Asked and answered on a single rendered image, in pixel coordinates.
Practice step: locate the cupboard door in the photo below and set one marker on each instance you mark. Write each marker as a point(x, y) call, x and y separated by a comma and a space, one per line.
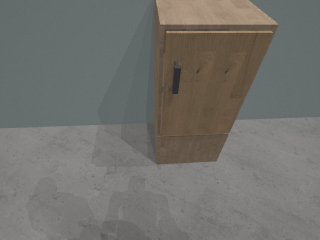
point(217, 68)

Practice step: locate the handle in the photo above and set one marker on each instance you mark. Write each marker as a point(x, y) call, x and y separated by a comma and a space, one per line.
point(176, 78)

